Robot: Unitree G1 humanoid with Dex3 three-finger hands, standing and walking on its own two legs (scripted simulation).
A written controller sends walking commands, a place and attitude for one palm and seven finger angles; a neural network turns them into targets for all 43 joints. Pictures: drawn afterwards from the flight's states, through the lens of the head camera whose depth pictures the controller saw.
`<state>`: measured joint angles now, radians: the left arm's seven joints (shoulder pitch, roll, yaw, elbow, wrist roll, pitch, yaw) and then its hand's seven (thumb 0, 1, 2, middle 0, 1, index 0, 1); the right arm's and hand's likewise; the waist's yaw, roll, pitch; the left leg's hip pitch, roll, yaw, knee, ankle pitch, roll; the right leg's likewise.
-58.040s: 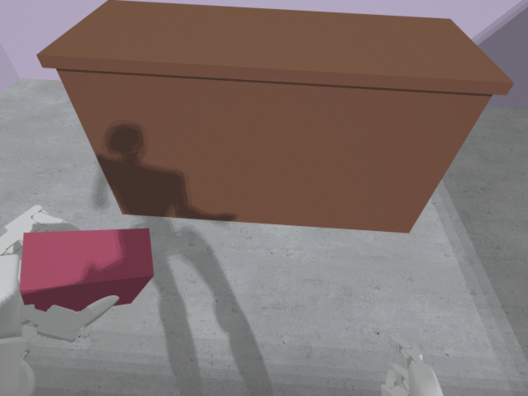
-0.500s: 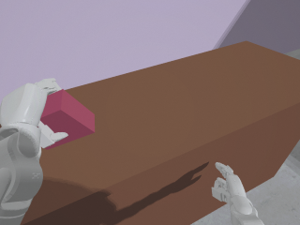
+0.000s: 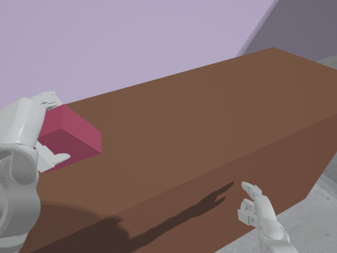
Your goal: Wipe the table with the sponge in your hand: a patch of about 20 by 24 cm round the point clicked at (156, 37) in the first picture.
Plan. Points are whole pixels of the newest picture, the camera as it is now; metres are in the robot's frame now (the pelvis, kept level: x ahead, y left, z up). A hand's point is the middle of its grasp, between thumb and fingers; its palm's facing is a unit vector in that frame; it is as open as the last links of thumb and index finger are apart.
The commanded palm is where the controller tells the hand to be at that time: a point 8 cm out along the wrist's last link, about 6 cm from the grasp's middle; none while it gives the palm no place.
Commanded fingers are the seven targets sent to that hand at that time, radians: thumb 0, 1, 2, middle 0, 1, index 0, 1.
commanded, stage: bring the sponge back beside the body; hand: left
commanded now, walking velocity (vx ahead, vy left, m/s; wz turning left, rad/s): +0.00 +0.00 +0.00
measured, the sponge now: (61, 145) +0.22 +0.28 +0.20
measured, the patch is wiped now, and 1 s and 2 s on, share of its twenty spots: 0.90 0.90 0.90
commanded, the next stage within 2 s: step back with the hand held close in 0.98 s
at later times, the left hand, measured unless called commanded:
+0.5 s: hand (44, 136) +0.20 +0.28 +0.24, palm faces +0.44 -0.22 -0.87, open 9.7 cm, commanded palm +0.14 +0.28 +0.30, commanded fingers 0.00 0.10 1.30 -1.20 -1.60 -1.20 -1.60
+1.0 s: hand (41, 140) +0.20 +0.28 +0.24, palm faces +0.43 -0.23 -0.87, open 9.7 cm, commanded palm +0.13 +0.28 +0.30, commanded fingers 0.00 0.10 1.30 -1.20 -1.60 -1.20 -1.60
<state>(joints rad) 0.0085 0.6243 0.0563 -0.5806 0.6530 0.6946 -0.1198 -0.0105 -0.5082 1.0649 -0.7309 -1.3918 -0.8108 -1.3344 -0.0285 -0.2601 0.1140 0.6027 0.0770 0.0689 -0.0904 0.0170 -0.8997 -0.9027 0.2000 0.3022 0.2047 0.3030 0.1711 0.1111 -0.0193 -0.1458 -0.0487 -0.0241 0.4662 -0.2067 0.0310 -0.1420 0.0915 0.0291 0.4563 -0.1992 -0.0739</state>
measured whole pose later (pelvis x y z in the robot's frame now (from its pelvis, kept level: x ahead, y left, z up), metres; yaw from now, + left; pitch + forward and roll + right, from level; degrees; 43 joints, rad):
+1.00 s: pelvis +0.00 +0.00 +0.00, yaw +0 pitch -7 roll +0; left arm 0.07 0.62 0.08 -0.62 0.63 0.67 -0.10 -0.01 -0.51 1.06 -0.73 -1.39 -0.81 -1.34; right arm -0.03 -0.25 0.12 0.60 0.07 0.05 -0.10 0.02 -0.90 -0.90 0.20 0.30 0.20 0.30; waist 0.17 0.11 -0.02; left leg -0.14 -0.05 -0.02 0.47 -0.21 0.04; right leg -0.14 0.09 0.03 0.45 -0.19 -0.07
